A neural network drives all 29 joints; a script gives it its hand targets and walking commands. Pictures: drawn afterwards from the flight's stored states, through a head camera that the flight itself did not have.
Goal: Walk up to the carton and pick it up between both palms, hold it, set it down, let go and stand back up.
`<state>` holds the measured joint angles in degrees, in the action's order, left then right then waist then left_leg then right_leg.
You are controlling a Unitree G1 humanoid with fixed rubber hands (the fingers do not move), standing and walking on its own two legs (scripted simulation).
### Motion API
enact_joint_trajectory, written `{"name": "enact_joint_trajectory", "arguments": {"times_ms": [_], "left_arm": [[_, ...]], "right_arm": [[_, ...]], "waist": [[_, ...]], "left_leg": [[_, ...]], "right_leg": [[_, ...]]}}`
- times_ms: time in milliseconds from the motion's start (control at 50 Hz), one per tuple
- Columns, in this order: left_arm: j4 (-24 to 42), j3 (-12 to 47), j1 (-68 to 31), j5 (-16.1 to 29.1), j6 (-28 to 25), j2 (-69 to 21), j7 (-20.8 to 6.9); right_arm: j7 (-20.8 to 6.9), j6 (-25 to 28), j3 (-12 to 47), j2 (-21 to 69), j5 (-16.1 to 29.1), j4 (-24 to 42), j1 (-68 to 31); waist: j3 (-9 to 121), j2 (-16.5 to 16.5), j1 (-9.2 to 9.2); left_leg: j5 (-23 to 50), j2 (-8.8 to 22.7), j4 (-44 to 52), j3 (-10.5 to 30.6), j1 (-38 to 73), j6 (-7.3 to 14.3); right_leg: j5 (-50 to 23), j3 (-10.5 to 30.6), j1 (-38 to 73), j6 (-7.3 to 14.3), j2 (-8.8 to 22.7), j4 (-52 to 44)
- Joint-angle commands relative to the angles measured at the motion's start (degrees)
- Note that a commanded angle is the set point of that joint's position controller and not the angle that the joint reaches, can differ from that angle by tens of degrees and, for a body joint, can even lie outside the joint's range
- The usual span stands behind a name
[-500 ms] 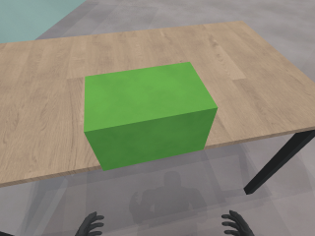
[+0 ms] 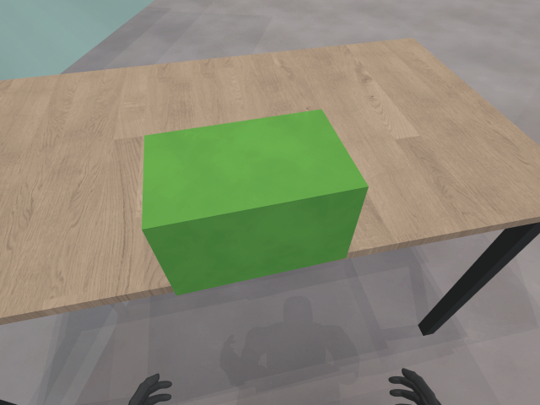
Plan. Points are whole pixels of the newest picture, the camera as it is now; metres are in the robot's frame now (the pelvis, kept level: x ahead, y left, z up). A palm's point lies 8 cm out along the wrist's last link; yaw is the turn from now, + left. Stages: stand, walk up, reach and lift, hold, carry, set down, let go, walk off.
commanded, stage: stand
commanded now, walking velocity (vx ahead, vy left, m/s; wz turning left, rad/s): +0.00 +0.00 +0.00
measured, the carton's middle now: (250, 200) +0.39 +0.04 +0.09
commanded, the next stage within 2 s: none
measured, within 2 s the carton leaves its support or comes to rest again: neither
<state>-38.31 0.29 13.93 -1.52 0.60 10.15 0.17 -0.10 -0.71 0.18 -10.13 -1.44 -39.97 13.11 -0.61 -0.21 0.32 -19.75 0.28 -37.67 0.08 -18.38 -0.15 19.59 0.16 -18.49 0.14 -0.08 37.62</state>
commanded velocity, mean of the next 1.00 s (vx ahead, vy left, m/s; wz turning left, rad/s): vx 0.00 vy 0.00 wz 0.00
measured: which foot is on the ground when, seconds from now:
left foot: down 0.00-1.00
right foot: down 0.00-1.00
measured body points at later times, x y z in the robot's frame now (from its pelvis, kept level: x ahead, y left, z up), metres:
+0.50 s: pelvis +0.01 +0.00 +0.00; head +0.02 +0.00 +0.45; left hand +0.12 +0.23 -0.12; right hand +0.11 -0.23 -0.12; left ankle +0.00 +0.12 -0.72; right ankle +0.00 -0.12 -0.72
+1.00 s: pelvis +0.01 +0.00 +0.01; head +0.02 +0.00 +0.46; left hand +0.07 +0.24 -0.13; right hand +0.06 -0.24 -0.13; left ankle +0.00 +0.12 -0.72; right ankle +0.00 -0.12 -0.72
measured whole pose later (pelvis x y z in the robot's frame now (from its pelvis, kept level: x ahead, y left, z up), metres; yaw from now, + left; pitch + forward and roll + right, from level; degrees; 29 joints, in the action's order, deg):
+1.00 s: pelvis +0.01 +0.00 +0.01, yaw +0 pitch -1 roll +0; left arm -51.9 -1.1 15.6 -1.0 0.1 10.2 1.7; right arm 1.4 -0.2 -1.0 -10.3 -1.0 -54.0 14.4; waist -2.3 -0.1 0.3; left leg -16.8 0.3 -30.1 -0.3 -12.1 -0.1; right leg 16.6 0.6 -12.5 0.1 -0.1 30.3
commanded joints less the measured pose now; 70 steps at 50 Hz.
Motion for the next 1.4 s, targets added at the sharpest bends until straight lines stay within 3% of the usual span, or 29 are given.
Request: {"name": "enact_joint_trajectory", "arguments": {"times_ms": [0, 620, 1380], "left_arm": [[4.0, -1.6, -0.9, 0.0, -1.2, 5.1, 0.3], [-3.7, -2.4, 1.1, 0.3, -1.1, 5.3, 1.3], [-22.2, -1.6, 6.4, 0.8, -1.1, 2.6, 1.9]], "right_arm": [[0.2, 1.1, -1.5, -5.1, 0.1, 4.1, -0.8], [1.2, 1.1, -2.3, -5.7, 0.2, -3.9, 1.1], [2.2, 1.0, -0.9, -3.3, 0.8, -23.1, 5.8]], "waist": [[2.8, 0.4, 0.05], [0.9, -0.1, -0.06], [-4.0, 0.3, -0.03]], "left_leg": [[8.0, 1.9, 7.3, 2.7, 0.7, 1.6], [13.0, 2.9, 9.8, 3.0, 4.2, 2.1], [10.5, 3.8, 16.9, 3.2, 7.1, 1.9]], "right_leg": [[-8.2, 3.5, 1.3, 2.0, 2.5, -7.4], [-13.0, 3.8, 4.0, 2.2, 3.0, -9.6], [-10.0, 4.0, 6.3, 1.7, 3.8, -16.7]]}}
